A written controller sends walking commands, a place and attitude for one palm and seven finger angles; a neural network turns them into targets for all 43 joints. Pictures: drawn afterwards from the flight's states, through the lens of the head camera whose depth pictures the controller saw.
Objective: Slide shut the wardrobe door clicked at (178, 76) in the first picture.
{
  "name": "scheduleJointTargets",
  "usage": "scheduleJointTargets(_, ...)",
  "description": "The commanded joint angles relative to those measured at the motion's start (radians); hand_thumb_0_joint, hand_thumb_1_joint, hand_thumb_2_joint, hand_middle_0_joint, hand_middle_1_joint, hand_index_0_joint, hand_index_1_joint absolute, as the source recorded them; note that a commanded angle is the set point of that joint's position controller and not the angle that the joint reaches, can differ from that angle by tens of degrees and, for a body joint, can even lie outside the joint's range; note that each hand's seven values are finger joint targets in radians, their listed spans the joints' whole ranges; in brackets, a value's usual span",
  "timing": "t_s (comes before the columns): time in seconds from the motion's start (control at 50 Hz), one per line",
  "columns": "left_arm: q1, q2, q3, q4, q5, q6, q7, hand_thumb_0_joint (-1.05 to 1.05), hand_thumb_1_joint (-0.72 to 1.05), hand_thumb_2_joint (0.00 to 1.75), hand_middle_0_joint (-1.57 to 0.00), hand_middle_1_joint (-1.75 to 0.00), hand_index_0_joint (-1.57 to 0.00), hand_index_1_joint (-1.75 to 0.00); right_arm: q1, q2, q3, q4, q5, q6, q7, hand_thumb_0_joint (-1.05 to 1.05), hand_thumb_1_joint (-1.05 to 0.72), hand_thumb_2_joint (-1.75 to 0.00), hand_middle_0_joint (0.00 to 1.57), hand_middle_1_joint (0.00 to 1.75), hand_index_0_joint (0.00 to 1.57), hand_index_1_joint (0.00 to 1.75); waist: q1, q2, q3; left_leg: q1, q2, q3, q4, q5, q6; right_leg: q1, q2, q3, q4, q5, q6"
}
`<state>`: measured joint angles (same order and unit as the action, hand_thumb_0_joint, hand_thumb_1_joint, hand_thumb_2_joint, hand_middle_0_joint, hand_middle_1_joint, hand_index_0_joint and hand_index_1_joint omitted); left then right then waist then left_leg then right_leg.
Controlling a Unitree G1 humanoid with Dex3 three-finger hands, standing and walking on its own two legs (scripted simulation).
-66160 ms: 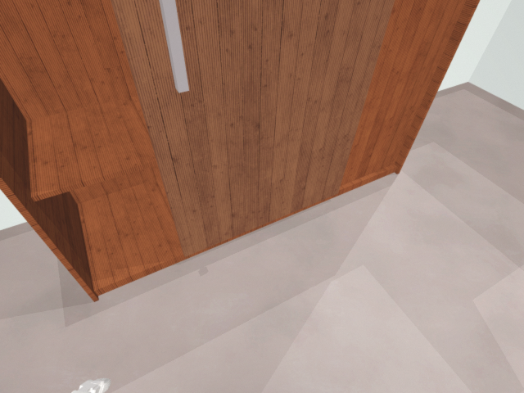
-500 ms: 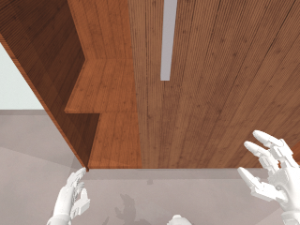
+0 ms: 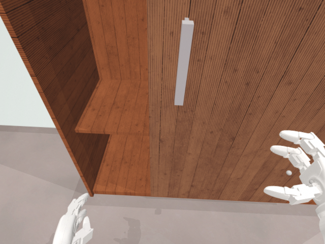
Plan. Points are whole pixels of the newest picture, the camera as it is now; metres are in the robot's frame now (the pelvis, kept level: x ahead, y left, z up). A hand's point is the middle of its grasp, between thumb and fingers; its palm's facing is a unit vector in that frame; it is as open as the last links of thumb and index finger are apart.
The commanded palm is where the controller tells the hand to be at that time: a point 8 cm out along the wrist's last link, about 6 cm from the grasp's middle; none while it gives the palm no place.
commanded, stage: raise the hand with hooked fingers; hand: right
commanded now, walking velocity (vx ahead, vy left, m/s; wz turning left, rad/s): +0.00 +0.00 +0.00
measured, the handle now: (182, 65) +0.54 -0.04 +0.20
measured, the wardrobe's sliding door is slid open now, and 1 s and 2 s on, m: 0.36 0.36 0.36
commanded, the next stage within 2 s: move the hooked fingers beside the handle in 0.98 s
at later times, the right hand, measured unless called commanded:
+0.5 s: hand (321, 124) +0.28 -0.27 +0.24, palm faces +0.11 +0.99 -0.12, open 14.0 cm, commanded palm +0.25 -0.31 +0.23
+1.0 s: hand (305, 120) +0.30 -0.26 +0.22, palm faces +0.10 +0.99 -0.11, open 14.0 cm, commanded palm +0.26 -0.30 +0.23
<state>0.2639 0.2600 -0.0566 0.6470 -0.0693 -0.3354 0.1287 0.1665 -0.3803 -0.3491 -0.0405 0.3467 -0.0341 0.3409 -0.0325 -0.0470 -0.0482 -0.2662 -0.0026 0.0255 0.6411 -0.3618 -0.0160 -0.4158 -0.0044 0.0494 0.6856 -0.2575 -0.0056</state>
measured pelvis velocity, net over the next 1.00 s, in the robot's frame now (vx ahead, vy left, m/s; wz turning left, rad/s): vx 0.03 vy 0.02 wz -0.01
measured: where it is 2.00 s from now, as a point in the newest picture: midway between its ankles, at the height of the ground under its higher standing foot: outside the picture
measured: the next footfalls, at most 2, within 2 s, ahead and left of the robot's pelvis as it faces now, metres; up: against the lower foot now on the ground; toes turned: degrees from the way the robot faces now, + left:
none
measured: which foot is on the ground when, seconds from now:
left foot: down 0.00-1.00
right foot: down 0.00-1.00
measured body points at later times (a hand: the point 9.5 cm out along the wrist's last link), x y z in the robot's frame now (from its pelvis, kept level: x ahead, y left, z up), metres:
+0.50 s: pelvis +0.01 +0.02 +0.01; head -0.02 +0.04 +0.46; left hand +0.21 +0.23 -0.05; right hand +0.27 -0.32 +0.24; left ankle -0.01 +0.13 -0.72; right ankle +0.07 -0.11 -0.72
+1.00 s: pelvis +0.03 +0.02 +0.01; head +0.00 +0.05 +0.46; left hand +0.22 +0.25 -0.05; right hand +0.29 -0.31 +0.23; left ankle -0.01 +0.13 -0.72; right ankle +0.07 -0.11 -0.72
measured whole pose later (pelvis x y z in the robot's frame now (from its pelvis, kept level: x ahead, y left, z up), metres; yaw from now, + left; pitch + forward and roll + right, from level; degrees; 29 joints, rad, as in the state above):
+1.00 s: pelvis +0.03 +0.02 +0.01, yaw -1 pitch -2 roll +0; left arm 0.21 0.28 -0.08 0.64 -0.10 -0.25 0.12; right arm -0.15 -0.52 -0.49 0.10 0.34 0.28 0.42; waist -0.05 -0.08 -0.05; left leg -0.14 -0.01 0.04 0.51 -0.34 0.01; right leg -0.28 -0.01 0.06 0.54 -0.23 0.02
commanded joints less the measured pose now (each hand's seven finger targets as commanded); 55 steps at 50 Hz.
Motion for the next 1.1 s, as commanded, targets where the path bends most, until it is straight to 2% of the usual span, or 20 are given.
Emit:
scheduleJointTargets(0.0, -0.139, 0.109, 0.037, -0.158, -0.001, -0.071, 0.01, 0.0, 0.9, 0.9, -0.2, -0.3, -0.2, -0.3, -0.281, -0.246, -0.158, -0.214, 0.028, -0.043, -0.014, 0.0, 0.43, -0.33, 0.29, 1.15, 0.29, 1.15, -0.012, -0.087, -0.09, -0.087, -0.033, 0.055, -0.157, 0.034, 0.027, 0.213, 0.001, 0.015, -0.194, -0.041, -0.019)
scheduleJointTargets(0.12, -0.138, 0.115, 0.028, -0.159, -0.01, -0.051, 0.005, 0.0, 0.9, 0.9, -0.2, -0.3, -0.2, -0.3, -0.33, -0.256, -0.141, -0.099, 0.028, 0.082, 0.036, 0.0, 0.5, -0.3, 0.3, 1.2, 0.3, 1.2, -0.014, -0.022, -0.028, -0.064, -0.035, 0.046, -0.213, 0.068, 0.025, 0.208, 0.007, 0.01, -0.216, -0.012, -0.023)
scheduleJointTargets(0.18, -0.162, 0.118, 0.026, -0.169, -0.015, -0.045, 0.006, 0.0, 0.9, 0.9, -0.2, -0.3, -0.2, -0.3, -0.427, -0.304, -0.164, -0.132, 0.027, 0.109, 0.049, 0.0, 0.5, -0.3, 0.3, 1.2, 0.3, 1.2, -0.01, -0.018, -0.073, -0.061, -0.031, 0.041, -0.221, 0.074, 0.021, 0.239, 0.012, 0.006, -0.214, 0.002, -0.028)
scheduleJointTargets(0.3, -0.187, 0.107, 0.016, -0.166, -0.012, -0.045, 0.009, 0.0, 0.9, 0.9, -0.2, -0.3, -0.2, -0.3, -0.567, -0.389, -0.226, -0.213, 0.022, 0.094, 0.049, 0.0, 0.5, -0.3, 0.3, 1.2, 0.3, 1.2, -0.009, -0.096, -0.161, -0.014, -0.028, 0.037, -0.229, 0.133, 0.027, 0.33, 0.015, 0.002, -0.212, 0.076, -0.028)
scheduleJointTargets(0.32, -0.179, 0.106, 0.014, -0.158, -0.01, -0.04, 0.008, 0.0, 0.9, 0.9, -0.2, -0.3, -0.2, -0.3, -0.568, -0.406, -0.239, -0.197, 0.025, 0.098, 0.051, 0.0, 0.5, -0.3, 0.3, 1.2, 0.3, 1.2, -0.014, -0.077, -0.155, -0.002, -0.028, 0.033, -0.24, 0.138, 0.027, 0.322, 0.015, 0.001, -0.211, 0.081, -0.028)
scheduleJointTargets(0.46, -0.196, 0.121, 0.014, -0.148, -0.029, -0.019, 0.006, 0.0, 0.9, 0.9, -0.2, -0.3, -0.2, -0.3, -0.647, -0.419, -0.22, -0.027, 0.022, 0.211, 0.095, 0.0, 0.5, -0.3, 0.3, 1.2, 0.3, 1.2, -0.01, -0.05, -0.094, -0.024, -0.018, 0.032, -0.252, 0.179, 0.021, 0.302, 0.023, -0.001, -0.22, 0.094, -0.029)
scheduleJointTargets(0.52, -0.187, 0.123, 0.018, -0.16, -0.035, 0.0, -0.005, 0.0, 0.9, 0.9, -0.2, -0.3, -0.2, -0.3, -0.558, -0.373, -0.188, 0.066, 0.022, 0.263, 0.114, 0.0, 0.5, -0.3, 0.3, 1.2, 0.3, 1.2, -0.016, 0.022, -0.077, -0.022, -0.014, 0.03, -0.253, 0.206, 0.019, 0.278, 0.024, -0.004, -0.21, 0.114, -0.03)
scheduleJointTargets(0.54, -0.191, 0.126, 0.02, -0.168, -0.038, 0.004, -0.01, 0.0, 0.9, 0.9, -0.2, -0.3, -0.2, -0.3, -0.554, -0.371, -0.185, 0.051, 0.024, 0.268, 0.118, 0.0, 0.5, -0.3, 0.3, 1.2, 0.3, 1.2, -0.015, 0.018, -0.093, -0.027, -0.013, 0.028, -0.247, 0.217, 0.016, 0.28, 0.028, -0.008, -0.204, 0.119, -0.031)
scheduleJointTargets(0.6, -0.21, 0.126, 0.024, -0.191, -0.037, 0.01, -0.016, 0.0, 0.9, 0.9, -0.2, -0.3, -0.2, -0.3, -0.578, -0.406, -0.214, -0.053, 0.025, 0.247, 0.114, 0.0, 0.5, -0.3, 0.3, 1.2, 0.3, 1.2, -0.019, 0.004, -0.156, -0.011, -0.012, 0.033, -0.226, 0.246, 0.017, 0.315, 0.029, -0.012, -0.195, 0.154, -0.033)
scheduleJointTargets(0.62, -0.208, 0.119, 0.021, -0.188, -0.031, 0.013, -0.018, 0.0, 0.9, 0.9, -0.2, -0.3, -0.2, -0.3, -0.567, -0.426, -0.239, -0.07, 0.032, 0.233, 0.104, 0.0, 0.5, -0.3, 0.3, 1.2, 0.3, 1.2, -0.024, 0.014, -0.144, 0.002, -0.011, 0.025, -0.233, 0.252, 0.019, 0.307, 0.027, -0.014, -0.19, 0.161, -0.033)
scheduleJointTargets(0.66, -0.209, 0.118, 0.026, -0.195, -0.025, 0.005, -0.019, 0.0, 0.9, 0.9, -0.2, -0.3, -0.2, -0.3, -0.587, -0.466, -0.296, -0.152, 0.037, 0.191, 0.088, 0.0, 0.5, -0.3, 0.3, 1.2, 0.3, 1.2, -0.028, 0.002, -0.222, 0.028, -0.014, 0.025, -0.214, 0.31, 0.018, 0.346, 0.028, -0.018, -0.18, 0.207, -0.036)
scheduleJointTargets(0.7, -0.206, 0.11, 0.026, -0.193, -0.021, 0.001, -0.016, 0.0, 0.9, 0.9, -0.2, -0.3, -0.2, -0.3, -0.607, -0.474, -0.312, -0.209, 0.033, 0.157, 0.069, 0.0, 0.5, -0.3, 0.3, 1.2, 0.3, 1.2, -0.027, -0.045, -0.245, 0.038, -0.017, 0.034, -0.202, 0.327, 0.019, 0.373, 0.026, -0.024, -0.182, 0.232, -0.034)
scheduleJointTargets(0.72, -0.202, 0.108, 0.023, -0.182, -0.017, 0.002, -0.015, 0.0, 0.9, 0.9, -0.2, -0.3, -0.2, -0.3, -0.613, -0.485, -0.318, -0.226, 0.027, 0.147, 0.054, 0.0, 0.5, -0.3, 0.3, 1.2, 0.3, 1.2, -0.028, -0.068, -0.222, 0.04, -0.016, 0.033, -0.209, 0.313, 0.021, 0.362, 0.023, -0.027, -0.182, 0.227, -0.032)
scheduleJointTargets(0.78, -0.198, 0.106, 0.022, -0.167, -0.02, -0.001, -0.006, 0.0, 0.9, 0.9, -0.2, -0.3, -0.2, -0.3, -0.607, -0.431, -0.281, -0.152, 0.019, 0.161, 0.042, 0.0, 0.5, -0.3, 0.3, 1.2, 0.3, 1.2, -0.014, -0.106, -0.145, -0.002, -0.017, 0.036, -0.219, 0.279, 0.023, 0.349, 0.021, -0.023, -0.199, 0.187, -0.029)
scheduleJointTargets(0.84, -0.188, 0.119, 0.026, -0.153, -0.026, 0.011, -0.001, 0.0, 0.9, 0.9, -0.2, -0.3, -0.2, -0.3, -0.581, -0.393, -0.238, -0.037, 0.019, 0.217, 0.057, 0.0, 0.5, -0.3, 0.3, 1.2, 0.3, 1.2, -0.004, -0.035, -0.074, -0.025, -0.012, 0.033, -0.24, 0.264, 0.015, 0.31, 0.02, -0.021, -0.203, 0.155, -0.031)
scheduleJointTargets(0.9, -0.195, 0.124, 0.026, -0.168, -0.033, 0.022, 0.001, 0.0, 0.9, 0.9, -0.2, -0.3, -0.2, -0.3, -0.595, -0.386, -0.197, -0.023, 0.01, 0.262, 0.082, 0.0, 0.5, -0.3, 0.3, 1.2, 0.3, 1.2, -0.004, -0.048, -0.093, -0.032, -0.01, 0.031, -0.232, 0.273, 0.015, 0.319, 0.024, -0.017, -0.2, 0.162, -0.033)
scheduleJointTargets(0.92, -0.193, 0.124, 0.026, -0.166, -0.033, 0.028, 0.0, 0.0, 0.9, 0.9, -0.2, -0.3, -0.2, -0.3, -0.587, -0.376, -0.184, -0.025, 0.009, 0.262, 0.085, 0.0, 0.5, -0.3, 0.3, 1.2, 0.3, 1.2, -0.002, -0.02, -0.089, -0.023, -0.008, 0.03, -0.237, 0.27, 0.015, 0.314, 0.021, -0.02, -0.195, 0.161, -0.033)
scheduleJointTargets(1.0, -0.209, 0.119, 0.027, -0.188, -0.026, 0.023, -0.002, 0.0, 0.9, 0.9, -0.2, -0.3, -0.2, -0.3, -0.602, -0.436, -0.257, -0.131, 0.024, 0.221, 0.087, 0.0, 0.5, -0.3, 0.3, 1.2, 0.3, 1.2, -0.012, 0.007, -0.208, 0.018, -0.011, 0.033, -0.212, 0.337, 0.014, 0.367, 0.025, -0.017, -0.181, 0.219, -0.038)
scheduleJointTargets(1.06, -0.211, 0.111, 0.022, -0.179, -0.02, 0.02, -0.005, 0.0, 0.9, 0.9, -0.2, -0.3, -0.2, -0.3, -0.596, -0.454, -0.296, -0.159, 0.033, 0.177, 0.072, 0.0, 0.5, -0.3, 0.3, 1.2, 0.3, 1.2, -0.018, -0.024, -0.211, 0.03, -0.013, 0.034, -0.209, 0.342, 0.017, 0.366, 0.026, -0.02, -0.181, 0.225, -0.035)
scheduleJointTargets(1.08, -0.214, 0.107, 0.021, -0.172, -0.021, 0.019, -0.003, 0.0, 0.9, 0.9, -0.2, -0.3, -0.2, -0.3, -0.627, -0.43, -0.272, -0.152, 0.031, 0.171, 0.067, 0.0, 0.5, -0.3, 0.3, 1.2, 0.3, 1.2, -0.011, -0.046, -0.2, 0.017, -0.014, 0.036, -0.209, 0.327, 0.018, 0.371, 0.025, -0.021, -0.185, 0.215, -0.033)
